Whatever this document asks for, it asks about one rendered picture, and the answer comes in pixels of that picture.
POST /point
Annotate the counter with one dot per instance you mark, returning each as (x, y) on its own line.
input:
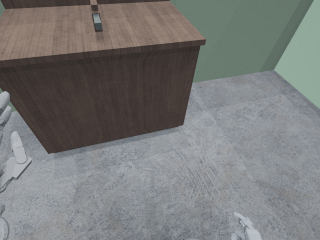
(76, 86)

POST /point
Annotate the left robot forearm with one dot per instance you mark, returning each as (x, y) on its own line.
(4, 225)

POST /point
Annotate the robot right hand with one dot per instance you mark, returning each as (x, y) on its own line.
(247, 227)

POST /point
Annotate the tap lever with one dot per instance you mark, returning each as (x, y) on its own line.
(97, 22)

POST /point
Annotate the robot left hand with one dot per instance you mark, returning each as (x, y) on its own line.
(15, 166)

